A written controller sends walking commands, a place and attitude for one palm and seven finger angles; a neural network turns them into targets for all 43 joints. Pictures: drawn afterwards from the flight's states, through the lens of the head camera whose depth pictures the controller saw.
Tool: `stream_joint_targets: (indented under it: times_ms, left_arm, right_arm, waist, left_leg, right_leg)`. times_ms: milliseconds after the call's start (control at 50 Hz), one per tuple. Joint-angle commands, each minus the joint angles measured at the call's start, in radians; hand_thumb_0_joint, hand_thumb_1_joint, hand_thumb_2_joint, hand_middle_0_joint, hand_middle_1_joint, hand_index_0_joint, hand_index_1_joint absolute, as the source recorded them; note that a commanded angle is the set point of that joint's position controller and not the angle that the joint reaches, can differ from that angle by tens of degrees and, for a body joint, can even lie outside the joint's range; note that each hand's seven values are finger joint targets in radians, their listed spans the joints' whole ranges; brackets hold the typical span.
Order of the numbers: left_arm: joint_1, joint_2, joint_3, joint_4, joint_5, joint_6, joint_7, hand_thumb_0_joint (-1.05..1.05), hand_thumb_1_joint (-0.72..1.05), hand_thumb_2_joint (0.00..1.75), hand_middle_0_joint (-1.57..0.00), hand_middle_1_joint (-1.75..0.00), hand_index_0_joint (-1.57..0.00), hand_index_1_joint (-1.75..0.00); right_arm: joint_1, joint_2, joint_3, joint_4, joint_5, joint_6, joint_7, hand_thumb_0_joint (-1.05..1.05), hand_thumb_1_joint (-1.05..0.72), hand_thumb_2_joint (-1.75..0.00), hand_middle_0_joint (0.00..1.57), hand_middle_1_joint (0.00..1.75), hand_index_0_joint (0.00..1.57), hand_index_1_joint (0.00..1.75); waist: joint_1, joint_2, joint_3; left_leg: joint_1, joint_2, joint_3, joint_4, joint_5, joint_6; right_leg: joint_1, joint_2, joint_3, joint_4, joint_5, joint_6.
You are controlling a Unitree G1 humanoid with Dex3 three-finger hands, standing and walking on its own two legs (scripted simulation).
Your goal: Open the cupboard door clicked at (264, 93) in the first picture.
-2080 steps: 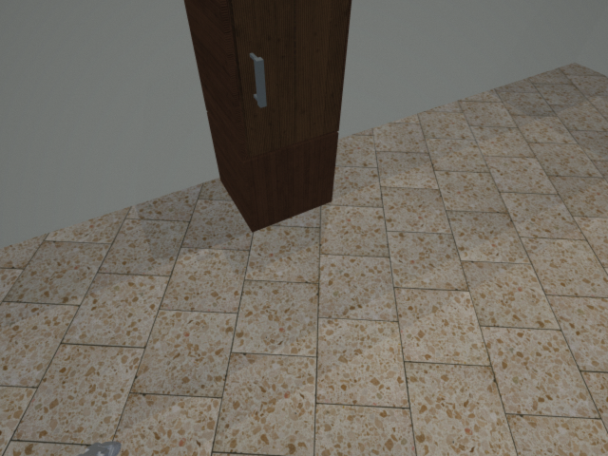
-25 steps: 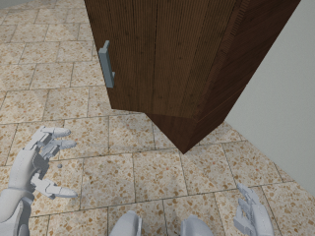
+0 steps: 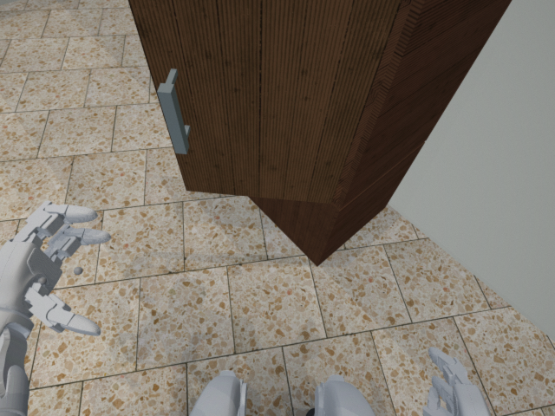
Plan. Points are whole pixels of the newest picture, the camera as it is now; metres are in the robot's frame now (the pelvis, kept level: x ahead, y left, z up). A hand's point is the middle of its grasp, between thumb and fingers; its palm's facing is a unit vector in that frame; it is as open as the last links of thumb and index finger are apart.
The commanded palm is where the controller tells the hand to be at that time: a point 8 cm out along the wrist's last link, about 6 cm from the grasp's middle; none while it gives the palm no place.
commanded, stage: raise the hand with hooked fingers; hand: left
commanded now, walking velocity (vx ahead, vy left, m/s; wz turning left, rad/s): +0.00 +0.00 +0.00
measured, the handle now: (177, 113) +0.59 +0.22 +0.03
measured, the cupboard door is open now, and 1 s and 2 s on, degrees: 44 44 44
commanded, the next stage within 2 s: move the hooked fingers beside the handle in 0.34 s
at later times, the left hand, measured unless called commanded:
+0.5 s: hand (85, 275) +0.28 +0.27 +0.04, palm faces -0.02 -1.00 -0.03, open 14.0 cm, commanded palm +0.27 +0.31 +0.05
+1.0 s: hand (110, 212) +0.37 +0.26 +0.04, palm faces -0.03 -1.00 -0.02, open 14.0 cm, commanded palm +0.36 +0.31 +0.04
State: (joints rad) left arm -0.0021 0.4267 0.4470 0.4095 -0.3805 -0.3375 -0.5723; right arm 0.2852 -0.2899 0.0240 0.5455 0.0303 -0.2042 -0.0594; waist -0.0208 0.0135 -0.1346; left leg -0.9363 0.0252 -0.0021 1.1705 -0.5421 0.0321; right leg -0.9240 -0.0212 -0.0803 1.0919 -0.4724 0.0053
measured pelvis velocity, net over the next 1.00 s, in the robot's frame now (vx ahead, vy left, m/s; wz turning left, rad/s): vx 0.00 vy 0.00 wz -0.02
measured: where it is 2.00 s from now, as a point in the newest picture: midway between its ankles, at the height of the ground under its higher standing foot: outside the picture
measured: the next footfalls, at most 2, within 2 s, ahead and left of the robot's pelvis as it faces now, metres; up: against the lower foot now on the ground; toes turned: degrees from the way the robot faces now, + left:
none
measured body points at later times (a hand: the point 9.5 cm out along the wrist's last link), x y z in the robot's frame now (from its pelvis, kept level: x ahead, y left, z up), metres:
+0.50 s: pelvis +0.00 -0.01 +0.00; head +0.08 +0.01 +0.44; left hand +0.28 +0.32 +0.05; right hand +0.16 -0.25 -0.08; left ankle +0.01 +0.09 -0.65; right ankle +0.03 -0.13 -0.65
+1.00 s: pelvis +0.00 +0.00 -0.01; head +0.11 +0.02 +0.43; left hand +0.37 +0.32 +0.05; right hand +0.11 -0.27 -0.10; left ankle +0.01 +0.10 -0.65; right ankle +0.03 -0.13 -0.65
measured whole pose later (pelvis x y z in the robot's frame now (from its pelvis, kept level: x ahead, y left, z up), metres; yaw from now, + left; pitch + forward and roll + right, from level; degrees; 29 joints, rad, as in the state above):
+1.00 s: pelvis +0.00 +0.00 -0.01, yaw -1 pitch +20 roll -3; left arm -0.38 0.49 0.47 0.74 -0.29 -0.36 -0.54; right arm 0.30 -0.29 0.04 0.58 0.03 -0.13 -0.06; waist -0.06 0.01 -0.14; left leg -1.01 0.04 0.01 1.20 -0.54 0.03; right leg -1.01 -0.01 -0.07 1.12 -0.47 0.00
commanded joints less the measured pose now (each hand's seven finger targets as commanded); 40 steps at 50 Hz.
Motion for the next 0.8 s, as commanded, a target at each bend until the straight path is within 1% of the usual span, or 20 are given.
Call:
stream_joint_targets:
  times_ms: [0, 20, 40, 80, 120, 180, 220, 260, 360, 400, 420, 480, 500, 540, 560, 580, 600, 640, 700, 780]
  left_arm:
    - [-0.12, 0.248, 0.102, -0.218, -0.024, -0.067, 0.009, 0.0, -0.5, 0.3, -0.3, -1.2, -0.3, -1.2]
    - [-0.113, 0.245, 0.104, -0.206, -0.025, -0.067, 0.015, 0.0, -0.5, 0.3, -0.3, -1.2, -0.3, -1.2]
    - [-0.107, 0.241, 0.105, -0.198, -0.025, -0.069, 0.02, 0.0, -0.5, 0.3, -0.3, -1.2, -0.3, -1.2]
    - [-0.124, 0.247, 0.108, -0.211, -0.028, -0.081, 0.024, 0.0, -0.5, 0.3, -0.3, -1.2, -0.3, -1.2]
    - [-0.119, 0.246, 0.109, -0.209, -0.024, -0.085, 0.021, 0.0, -0.5, 0.3, -0.3, -1.2, -0.3, -1.2]
    - [-0.132, 0.235, 0.092, -0.206, -0.026, -0.083, 0.018, 0.0, -0.5, 0.3, -0.3, -1.2, -0.3, -1.2]
    - [-0.121, 0.237, 0.095, -0.195, -0.022, -0.08, 0.012, 0.0, -0.5, 0.3, -0.3, -1.2, -0.3, -1.2]
    - [-0.123, 0.221, 0.086, -0.168, -0.026, -0.07, 0.008, 0.0, -0.5, 0.3, -0.3, -1.2, -0.3, -1.2]
    - [-0.144, 0.226, 0.088, -0.172, -0.03, -0.074, -0.002, 0.0, -0.5, 0.3, -0.3, -1.2, -0.3, -1.2]
    - [-0.152, 0.242, 0.096, -0.192, -0.027, -0.081, -0.004, 0.0, -0.5, 0.3, -0.3, -1.2, -0.3, -1.2]
    - [-0.145, 0.238, 0.095, -0.189, -0.028, -0.08, -0.004, 0.0, -0.5, 0.3, -0.3, -1.2, -0.3, -1.2]
    - [-0.271, 0.26, 0.093, -0.182, -0.019, -0.086, 0.004, 0.0, -0.5, 0.3, -0.3, -1.2, -0.3, -1.2]
    - [-0.283, 0.255, 0.088, -0.17, -0.014, -0.085, 0.005, 0.0, -0.5, 0.3, -0.3, -1.2, -0.3, -1.2]
    - [-0.343, 0.228, 0.052, -0.137, -0.008, -0.079, 0.006, 0.0, -0.5, 0.3, -0.3, -1.2, -0.3, -1.2]
    - [-0.352, 0.25, 0.065, -0.125, -0.001, -0.076, 0.007, 0.0, -0.5, 0.3, -0.3, -1.2, -0.3, -1.2]
    - [-0.366, 0.261, 0.066, -0.106, 0.0, -0.072, 0.004, 0.0, -0.5, 0.3, -0.3, -1.2, -0.3, -1.2]
    - [-0.379, 0.266, 0.064, -0.092, 0.011, -0.066, 0.0, 0.0, -0.5, 0.3, -0.3, -1.2, -0.3, -1.2]
    - [-0.399, 0.255, 0.049, -0.066, 0.019, -0.053, 0.003, 0.0, -0.5, 0.3, -0.3, -1.2, -0.3, -1.2]
    - [-0.437, 0.298, 0.084, -0.037, 0.027, -0.05, 0.016, 0.0, -0.5, 0.3, -0.3, -1.2, -0.3, -1.2]
    - [-0.508, 0.315, 0.094, 0.063, 0.04, -0.053, 0.033, 0.0, -0.5, 0.3, -0.3, -1.2, -0.3, -1.2]
  right_arm:
    - [0.009, -0.155, -0.07, -0.14, 0.002, -0.049, -0.006, 0.0, -0.9, -0.9, 0.2, 0.3, 0.2, 0.3]
    - [0.006, -0.153, -0.068, -0.141, 0.002, -0.047, -0.004, 0.0, -0.9, -0.9, 0.2, 0.3, 0.2, 0.3]
    - [0.007, -0.152, -0.068, -0.144, 0.002, -0.046, -0.004, 0.0, -0.9, -0.9, 0.2, 0.3, 0.2, 0.3]
    - [0.007, -0.152, -0.068, -0.145, 0.0, -0.047, -0.007, 0.0, -0.9, -0.9, 0.2, 0.3, 0.2, 0.3]
    - [0.005, -0.149, -0.067, -0.142, 0.001, -0.044, -0.006, 0.0, -0.9, -0.9, 0.2, 0.3, 0.2, 0.3]
    - [0.004, -0.151, -0.065, -0.146, 0.002, -0.044, -0.009, 0.0, -0.9, -0.9, 0.2, 0.3, 0.2, 0.3]
    - [0.005, -0.15, -0.066, -0.143, 0.004, -0.042, -0.009, 0.0, -0.9, -0.9, 0.2, 0.3, 0.2, 0.3]
    - [-0.001, -0.15, -0.063, -0.145, 0.006, -0.039, -0.011, 0.0, -0.9, -0.9, 0.2, 0.3, 0.2, 0.3]
    - [-0.006, -0.148, -0.061, -0.146, 0.005, -0.041, -0.015, 0.0, -0.9, -0.9, 0.2, 0.3, 0.2, 0.3]
    - [-0.003, -0.147, -0.061, -0.144, 0.003, -0.043, -0.016, 0.0, -0.9, -0.9, 0.2, 0.3, 0.2, 0.3]
    - [-0.005, -0.146, -0.061, -0.146, 0.002, -0.042, -0.015, 0.0, -0.9, -0.9, 0.2, 0.3, 0.2, 0.3]
    - [-0.002, -0.15, -0.058, -0.125, 0.0, -0.042, -0.024, 0.0, -0.9, -0.9, 0.2, 0.3, 0.2, 0.3]
    - [0.001, -0.149, -0.058, -0.122, 0.002, -0.041, -0.024, 0.0, -0.9, -0.9, 0.2, 0.3, 0.2, 0.3]
    - [0.002, -0.151, -0.058, -0.113, 0.005, -0.043, -0.029, 0.0, -0.9, -0.9, 0.2, 0.3, 0.2, 0.3]
    - [0.005, -0.154, -0.059, -0.11, 0.005, -0.043, -0.031, 0.0, -0.9, -0.9, 0.2, 0.3, 0.2, 0.3]
    - [0.011, -0.157, -0.058, -0.109, 0.004, -0.042, -0.034, 0.0, -0.9, -0.9, 0.2, 0.3, 0.2, 0.3]
    - [0.013, -0.156, -0.056, -0.105, 0.004, -0.037, -0.032, 0.0, -0.9, -0.9, 0.2, 0.3, 0.2, 0.3]
    - [0.015, -0.155, -0.056, -0.107, 0.006, -0.03, -0.03, 0.0, -0.9, -0.9, 0.2, 0.3, 0.2, 0.3]
    - [0.024, -0.158, -0.056, -0.104, 0.004, -0.017, -0.026, 0.0, -0.9, -0.9, 0.2, 0.3, 0.2, 0.3]
    - [0.037, -0.162, -0.053, -0.098, 0.003, 0.003, -0.023, 0.0, -0.9, -0.9, 0.2, 0.3, 0.2, 0.3]
  waist:
    - [0.018, 0.102, -0.305]
    - [0.021, 0.114, -0.293]
    - [0.018, 0.083, -0.28]
    - [0.013, 0.076, -0.285]
    - [0.019, 0.115, -0.301]
    - [0.01, 0.091, -0.281]
    - [0.01, 0.088, -0.299]
    - [0.006, 0.056, -0.264]
    - [0.007, 0.05, -0.277]
    - [0.013, 0.081, -0.308]
    - [0.012, 0.076, -0.301]
    - [-0.009, 0.097, -0.284]
    - [-0.006, 0.101, -0.297]
    - [-0.02, 0.092, -0.288]
    - [-0.012, 0.102, -0.305]
    - [-0.016, 0.089, -0.299]
    - [-0.013, 0.105, -0.321]
    - [-0.013, 0.098, -0.323]
    - [-0.005, 0.09, -0.355]
    - [-0.015, 0.059, -0.324]
  left_leg:
    - [0.224, -0.017, -0.046, -0.194, 0.373, -0.026]
    - [0.219, -0.018, -0.045, -0.199, 0.36, -0.027]
    - [0.204, -0.018, -0.045, -0.201, 0.338, -0.025]
    - [0.195, -0.019, -0.042, -0.189, 0.338, -0.02]
    - [0.21, -0.02, -0.036, -0.193, 0.338, -0.023]
    - [0.195, -0.019, -0.04, -0.19, 0.328, -0.02]
    - [0.198, -0.02, -0.035, -0.19, 0.322, -0.019]
    - [0.171, -0.021, -0.037, -0.192, 0.282, -0.016]
    - [0.152, -0.023, -0.03, -0.176, 0.272, -0.012]
    - [0.172, -0.02, -0.029, -0.168, 0.304, -0.013]
    - [0.171, -0.022, -0.03, -0.169, 0.309, -0.014]
    - [0.164, -0.017, -0.036, -0.152, 0.307, -0.015]
    - [0.176, -0.017, -0.038, -0.159, 0.302, -0.017]
    - [0.177, -0.016, -0.043, -0.161, 0.273, -0.016]
    - [0.176, -0.015, -0.042, -0.162, 0.266, -0.017]
    - [0.174, -0.015, -0.043, -0.157, 0.278, -0.015]
    - [0.184, -0.014, -0.04, -0.16, 0.288, -0.016]
    - [0.187, -0.014, -0.043, -0.168, 0.295, -0.018]
    - [0.19, -0.012, -0.04, -0.164, 0.318, -0.018]
    - [0.141, -0.012, -0.037, -0.158, 0.291, -0.015]
  right_leg:
    - [0.168, 0.047, 0.019, -0.116, 0.195, -0.039]
    - [0.168, 0.047, 0.017, -0.118, 0.184, -0.039]
    - [0.168, 0.047, 0.017, -0.122, 0.17, -0.037]
    - [0.17, 0.051, 0.021, -0.116, 0.176, -0.039]
    - [0.179, 0.046, 0.027, -0.121, 0.179, -0.037]
    - [0.172, 0.05, 0.024, -0.118, 0.172, -0.04]
    - [0.182, 0.045, 0.03, -0.124, 0.177, -0.034]
    - [0.173, 0.046, 0.029, -0.132, 0.147, -0.033]
    - [0.187, 0.044, 0.043, -0.132, 0.143, -0.033]
    - [0.191, 0.045, 0.045, -0.12, 0.173, -0.036]
    - [0.194, 0.044, 0.042, -0.119, 0.18, -0.035]
    - [0.147, 0.049, 0.037, -0.101, 0.173, -0.038]
    - [0.143, 0.047, 0.039, -0.106, 0.165, -0.037]
    - [0.123, 0.044, 0.036, -0.11, 0.14, -0.034]
    - [0.129, 0.041, 0.04, -0.111, 0.131, -0.035]
    - [0.125, 0.046, 0.038, -0.107, 0.141, -0.039]
    - [0.129, 0.043, 0.04, -0.106, 0.152, -0.038]
    - [0.128, 0.041, 0.036, -0.107, 0.158, -0.036]
    - [0.143, 0.042, 0.038, -0.103, 0.178, -0.037]
    - [0.134, 0.045, 0.039, -0.098, 0.163, -0.037]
